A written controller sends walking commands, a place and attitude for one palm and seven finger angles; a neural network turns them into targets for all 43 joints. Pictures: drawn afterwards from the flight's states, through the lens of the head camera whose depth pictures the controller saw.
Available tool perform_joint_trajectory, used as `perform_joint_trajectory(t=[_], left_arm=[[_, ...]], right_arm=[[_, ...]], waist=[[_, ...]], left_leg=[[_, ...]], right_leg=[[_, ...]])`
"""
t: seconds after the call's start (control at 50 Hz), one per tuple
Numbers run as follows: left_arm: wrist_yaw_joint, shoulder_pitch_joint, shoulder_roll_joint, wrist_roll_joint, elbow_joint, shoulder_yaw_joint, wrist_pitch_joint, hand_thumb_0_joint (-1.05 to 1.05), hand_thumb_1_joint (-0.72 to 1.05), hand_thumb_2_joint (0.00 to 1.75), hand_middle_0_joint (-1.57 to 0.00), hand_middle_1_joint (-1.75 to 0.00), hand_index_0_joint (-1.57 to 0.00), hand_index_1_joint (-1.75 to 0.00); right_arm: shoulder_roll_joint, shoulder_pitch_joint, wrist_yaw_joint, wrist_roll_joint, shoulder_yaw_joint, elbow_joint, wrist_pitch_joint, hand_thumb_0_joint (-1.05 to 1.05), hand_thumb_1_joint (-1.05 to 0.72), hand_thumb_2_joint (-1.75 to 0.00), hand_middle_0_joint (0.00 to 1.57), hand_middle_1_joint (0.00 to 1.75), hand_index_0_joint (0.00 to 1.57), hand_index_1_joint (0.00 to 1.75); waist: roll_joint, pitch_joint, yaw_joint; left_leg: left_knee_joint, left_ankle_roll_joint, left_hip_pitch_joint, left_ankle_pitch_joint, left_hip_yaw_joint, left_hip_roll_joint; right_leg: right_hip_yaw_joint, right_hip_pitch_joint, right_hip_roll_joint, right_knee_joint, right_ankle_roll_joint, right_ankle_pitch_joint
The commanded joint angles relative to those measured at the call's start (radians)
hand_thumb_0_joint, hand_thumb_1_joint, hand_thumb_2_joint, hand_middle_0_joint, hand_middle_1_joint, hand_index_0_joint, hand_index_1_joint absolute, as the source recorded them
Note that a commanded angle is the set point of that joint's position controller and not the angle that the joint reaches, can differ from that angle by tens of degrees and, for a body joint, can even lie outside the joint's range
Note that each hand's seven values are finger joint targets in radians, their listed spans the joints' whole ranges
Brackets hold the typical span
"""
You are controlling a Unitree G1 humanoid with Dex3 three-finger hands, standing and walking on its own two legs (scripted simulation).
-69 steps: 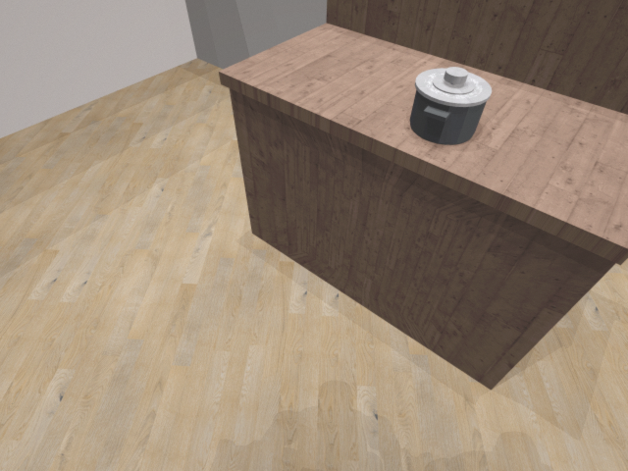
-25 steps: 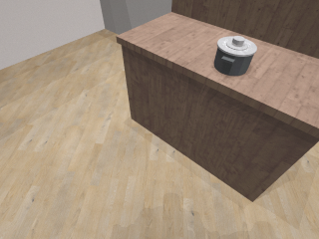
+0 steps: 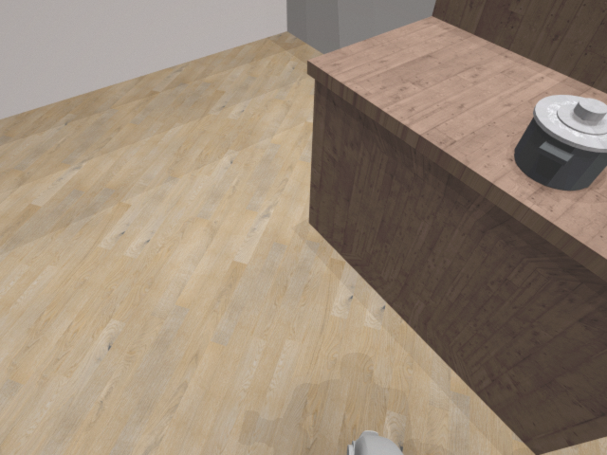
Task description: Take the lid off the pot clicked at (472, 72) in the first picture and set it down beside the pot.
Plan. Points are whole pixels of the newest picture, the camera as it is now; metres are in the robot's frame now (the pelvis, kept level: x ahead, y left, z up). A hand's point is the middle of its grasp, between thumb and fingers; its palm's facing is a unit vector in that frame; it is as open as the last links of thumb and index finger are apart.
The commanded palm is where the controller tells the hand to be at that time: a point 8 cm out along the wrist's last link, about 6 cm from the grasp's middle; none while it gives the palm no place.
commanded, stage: turn to face it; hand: left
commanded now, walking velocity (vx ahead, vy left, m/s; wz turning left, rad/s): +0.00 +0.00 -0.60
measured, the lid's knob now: (590, 109) +0.67 -0.51 +0.10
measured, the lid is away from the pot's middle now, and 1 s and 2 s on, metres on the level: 0.00 0.00 0.00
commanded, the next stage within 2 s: take the last steps up to it in 1.50 s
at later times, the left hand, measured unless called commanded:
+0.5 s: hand out of the picture +0.13 +0.16 -0.18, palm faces -0.07 -0.98 -0.19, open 7.3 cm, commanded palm none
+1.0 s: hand (261, 354) +0.30 +0.08 -0.15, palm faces -0.47 -0.83 -0.30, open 7.4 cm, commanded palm none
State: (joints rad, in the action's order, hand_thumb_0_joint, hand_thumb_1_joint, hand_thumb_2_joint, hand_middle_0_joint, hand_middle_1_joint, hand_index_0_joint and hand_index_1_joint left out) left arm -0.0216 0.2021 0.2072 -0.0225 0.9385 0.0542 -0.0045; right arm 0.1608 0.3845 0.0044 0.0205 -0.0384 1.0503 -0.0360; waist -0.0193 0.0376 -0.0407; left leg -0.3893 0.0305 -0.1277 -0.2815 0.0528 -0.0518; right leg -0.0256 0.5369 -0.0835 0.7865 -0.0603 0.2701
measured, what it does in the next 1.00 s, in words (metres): walks ahead, turning right: right foot, then left foot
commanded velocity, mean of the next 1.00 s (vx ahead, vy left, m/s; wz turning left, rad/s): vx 0.00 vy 0.00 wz -0.60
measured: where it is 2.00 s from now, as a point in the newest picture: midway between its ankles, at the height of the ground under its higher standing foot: outside the picture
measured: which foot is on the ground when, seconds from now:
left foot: down 0.00-0.08, up 0.10-0.46, down 0.48-0.84, up 0.86-1.00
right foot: up 0.00-0.06, down 0.08-0.48, up 0.50-0.84, down 0.86-1.00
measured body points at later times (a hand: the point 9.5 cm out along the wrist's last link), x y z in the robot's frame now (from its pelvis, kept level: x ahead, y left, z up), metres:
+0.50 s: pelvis +0.09 -0.02 -0.01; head +0.12 -0.01 +0.44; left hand +0.13 +0.22 -0.17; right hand +0.19 -0.27 -0.13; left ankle +0.13 +0.09 -0.74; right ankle +0.12 -0.13 -0.74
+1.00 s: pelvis +0.10 -0.05 -0.01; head +0.12 -0.09 +0.44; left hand +0.32 +0.12 -0.13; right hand +0.00 -0.31 -0.16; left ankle +0.16 +0.09 -0.68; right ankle +0.07 -0.15 -0.74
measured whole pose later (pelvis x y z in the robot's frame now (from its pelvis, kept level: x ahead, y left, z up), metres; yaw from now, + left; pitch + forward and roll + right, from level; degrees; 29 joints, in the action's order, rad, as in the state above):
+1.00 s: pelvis +0.10 -0.05 -0.01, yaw -30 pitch +0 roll +1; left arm -0.01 0.15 0.23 -0.02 0.88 0.06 -0.03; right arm 0.28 0.22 0.03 0.02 -0.07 0.95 0.05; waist 0.04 0.09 -0.02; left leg -1.04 -0.07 -0.45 -0.47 -0.05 0.11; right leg 0.00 0.31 0.01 0.57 0.04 0.27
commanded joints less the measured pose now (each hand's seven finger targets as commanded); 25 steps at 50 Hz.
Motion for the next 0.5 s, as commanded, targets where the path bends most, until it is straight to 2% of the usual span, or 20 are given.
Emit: perform_joint_trajectory(t=[0.0, 0.02, 0.04, 0.06, 0.08, 0.1, 0.12, 0.14, 0.16, 0.18, 0.2, 0.28, 0.3, 0.34, 0.38, 0.42, 0.44, 0.46, 0.48], left_arm=[[0.017, 0.086, 0.038, 0.003, -0.035, 0.010, 0.039, 0.00, 0.90, 0.90, -0.20, -0.30, -0.20, -0.30], [0.022, 0.168, 0.059, 0.000, 0.003, 0.013, 0.048, 0.00, 0.90, 0.90, -0.20, -0.30, -0.20, -0.30], [0.030, 0.256, 0.120, -0.006, 0.032, 0.024, 0.062, 0.00, 0.90, 0.90, -0.20, -0.30, -0.20, -0.30], [0.039, 0.299, 0.199, -0.007, 0.041, 0.037, 0.067, 0.00, 0.90, 0.90, -0.20, -0.30, -0.20, -0.30], [0.042, 0.292, 0.188, 0.007, 0.034, 0.030, 0.054, 0.00, 0.90, 0.90, -0.20, -0.30, -0.20, -0.30], [0.048, 0.230, 0.158, 0.006, 0.037, 0.031, 0.048, 0.00, 0.90, 0.90, -0.20, -0.30, -0.20, -0.30], [0.050, 0.173, 0.131, 0.006, 0.023, 0.025, 0.043, 0.00, 0.90, 0.90, -0.20, -0.30, -0.20, -0.30], [0.052, 0.130, 0.104, 0.002, 0.007, 0.024, 0.038, 0.00, 0.90, 0.90, -0.20, -0.30, -0.20, -0.30], [0.051, 0.110, 0.103, 0.001, -0.002, 0.024, 0.034, 0.00, 0.90, 0.90, -0.20, -0.30, -0.20, -0.30], [0.049, 0.106, 0.104, 0.001, -0.004, 0.026, 0.033, 0.00, 0.90, 0.90, -0.20, -0.30, -0.20, -0.30], [0.051, 0.106, 0.110, -0.002, -0.004, 0.034, 0.031, 0.00, 0.90, 0.90, -0.20, -0.30, -0.20, -0.30], [0.042, 0.136, 0.139, 0.001, -0.004, 0.046, 0.018, 0.00, 0.90, 0.90, -0.20, -0.30, -0.20, -0.30], [0.042, 0.136, 0.144, 0.000, -0.005, 0.049, 0.017, 0.00, 0.90, 0.90, -0.20, -0.30, -0.20, -0.30], [0.041, 0.127, 0.153, 0.000, -0.016, 0.057, 0.010, 0.00, 0.90, 0.90, -0.20, -0.30, -0.20, -0.30], [0.038, 0.112, 0.162, 0.004, -0.024, 0.063, 0.003, 0.00, 0.90, 0.90, -0.20, -0.30, -0.20, -0.30], [0.036, 0.081, 0.158, 0.010, -0.038, 0.065, -0.005, 0.00, 0.90, 0.90, -0.20, -0.30, -0.20, -0.30], [0.033, 0.069, 0.130, 0.015, -0.054, 0.061, -0.008, 0.00, 0.90, 0.90, -0.20, -0.30, -0.20, -0.30], [0.023, 0.073, 0.080, 0.020, -0.074, 0.052, -0.012, 0.00, 0.90, 0.90, -0.20, -0.30, -0.20, -0.30], [0.017, 0.066, 0.094, 0.008, -0.086, 0.055, -0.009, 0.00, 0.90, 0.90, -0.20, -0.30, -0.20, -0.30]], right_arm=[[0.181, -0.003, 0.026, -0.001, -0.043, -0.043, -0.008, 0.00, -0.90, -0.90, 0.20, 0.30, 0.20, 0.30], [0.156, 0.014, 0.024, -0.004, -0.037, -0.031, -0.006, 0.00, -0.90, -0.90, 0.20, 0.30, 0.20, 0.30], [0.118, 0.044, 0.020, -0.010, -0.028, -0.027, -0.007, 0.00, -0.90, -0.90, 0.20, 0.30, 0.20, 0.30], [0.067, 0.094, 0.018, -0.014, -0.022, -0.047, -0.010, 0.00, -0.90, -0.90, 0.20, 0.30, 0.20, 0.30], [0.105, 0.055, 0.027, -0.009, -0.025, -0.054, -0.003, 0.00, -0.90, -0.90, 0.20, 0.30, 0.20, 0.30], [0.086, 0.004, 0.026, -0.005, -0.025, -0.053, 0.006, 0.00, -0.90, -0.90, 0.20, 0.30, 0.20, 0.30], [0.100, -0.040, 0.024, -0.004, -0.022, -0.061, 0.011, 0.00, -0.90, -0.90, 0.20, 0.30, 0.20, 0.30], [0.102, -0.070, 0.022, -0.003, -0.022, -0.063, 0.014, 0.00, -0.90, -0.90, 0.20, 0.30, 0.20, 0.30], [0.091, -0.086, 0.020, -0.003, -0.019, -0.066, 0.022, 0.00, -0.90, -0.90, 0.20, 0.30, 0.20, 0.30], [0.082, -0.093, 0.020, -0.003, -0.017, -0.067, 0.028, 0.00, -0.90, -0.90, 0.20, 0.30, 0.20, 0.30], [0.070, -0.093, 0.020, -0.005, -0.017, -0.069, 0.030, 0.00, -0.90, -0.90, 0.20, 0.30, 0.20, 0.30], [0.083, -0.176, 0.024, -0.010, -0.019, -0.116, 0.036, 0.00, -0.90, -0.90, 0.20, 0.30, 0.20, 0.30], [0.083, -0.184, 0.025, -0.013, -0.020, -0.124, 0.033, 0.00, -0.90, -0.90, 0.20, 0.30, 0.20, 0.30], [0.087, -0.208, 0.029, -0.018, -0.022, -0.146, 0.029, 0.00, -0.90, -0.90, 0.20, 0.30, 0.20, 0.30], [0.091, -0.201, 0.035, -0.021, -0.024, -0.154, 0.026, 0.00, -0.90, -0.90, 0.20, 0.30, 0.20, 0.30], [0.104, -0.153, 0.041, -0.022, -0.026, -0.146, 0.020, 0.00, -0.90, -0.90, 0.20, 0.30, 0.20, 0.30], [0.140, -0.115, 0.046, -0.020, -0.033, -0.143, 0.013, 0.00, -0.90, -0.90, 0.20, 0.30, 0.20, 0.30], [0.225, -0.117, 0.047, -0.008, -0.050, -0.162, 0.014, 0.00, -0.90, -0.90, 0.20, 0.30, 0.20, 0.30], [0.256, -0.134, 0.041, -0.005, -0.056, -0.185, 0.024, 0.00, -0.90, -0.90, 0.20, 0.30, 0.20, 0.30]], waist=[[0.116, -0.031, 0.053], [0.055, -0.046, 0.079], [-0.091, -0.095, 0.108], [-0.300, -0.127, 0.088], [-0.161, -0.090, 0.096], [-0.204, -0.048, 0.078], [-0.216, 0.009, 0.070], [-0.145, 0.010, 0.053], [-0.108, -0.009, 0.043], [-0.106, -0.032, 0.039], [-0.064, -0.057, 0.036], [-0.092, -0.082, 0.062], [-0.082, -0.100, 0.064], [-0.101, -0.105, 0.068], [-0.096, -0.113, 0.057], [-0.083, -0.116, 0.029], [-0.012, -0.124, 0.008], [0.231, -0.093, 0.008], [0.287, -0.051, 0.010]], left_leg=[[-0.015, 0.117, -0.063, 0.277, 0.088, 0.227], [-0.114, 0.080, -0.094, 0.235, 0.045, 0.184], [-0.312, 0.032, -0.199, 0.088, -0.013, 0.121], [-0.546, -0.019, -0.364, -0.258, -0.101, 0.008], [-0.638, -0.020, -0.351, -0.365, -0.058, 0.049], [-0.703, -0.025, -0.366, -0.330, -0.056, 0.074], [-0.720, -0.030, -0.378, -0.266, -0.042, 0.110], [-0.693, -0.040, -0.353, -0.208, -0.044, 0.125], [-0.654, -0.049, -0.314, -0.179, -0.060, 0.124], [-0.608, -0.057, -0.289, -0.161, -0.073, 0.118], [-0.543, -0.063, -0.258, -0.154, -0.088, 0.113], [-0.441, -0.072, -0.276, -0.123, -0.086, 0.087], [-0.415, -0.073, -0.278, -0.124, -0.083, 0.083], [-0.353, -0.071, -0.249, -0.130, -0.071, 0.079], [-0.256, -0.070, -0.187, -0.081, -0.069, 0.066], [-0.063, -0.066, -0.024, 0.029, -0.071, 0.075], [0.021, -0.041, 0.104, 0.057, -0.005, 0.157], [0.101, 0.045, 0.175, 0.133, 0.229, 0.374], [0.156, 0.141, 0.087, 0.173, 0.312, 0.519]], right_leg=[[-0.068, -0.257, 0.056, -0.217, 0.028, -0.096], [-0.056, -0.387, 0.054, -0.290, 0.034, -0.139], [0.120, -0.543, -0.066, -0.332, 0.084, -0.197], [0.488, -0.624, -0.314, -0.452, 0.210, -0.320], [0.506, -0.521, -0.326, -0.498, 0.286, -0.287], [0.517, -0.437, -0.289, -0.526, 0.294, -0.232], [0.479, -0.360, -0.261, -0.540, 0.299, -0.205], [0.398, -0.316, -0.219, -0.534, 0.291, -0.250], [0.330, -0.282, -0.183, -0.524, 0.273, -0.310], [0.295, -0.278, -0.157, -0.514, 0.262, -0.367], [0.277, -0.281, -0.146, -0.499, 0.262, -0.400], [0.337, -0.332, -0.127, -0.495, 0.263, -0.393], [0.347, -0.362, -0.126, -0.483, 0.265, -0.423], [0.372, -0.360, -0.127, -0.464, 0.264, -0.444], [0.383, -0.345, -0.109, -0.440, 0.244, -0.434], [0.367, -0.256, -0.065, -0.378, 0.188, -0.376], [0.322, -0.142, -0.001, -0.309, 0.145, -0.249], [0.187, 0.044, 0.139, -0.143, 0.082, 0.052], [0.053, 0.079, 0.146, 0.093, 0.042, 0.311]])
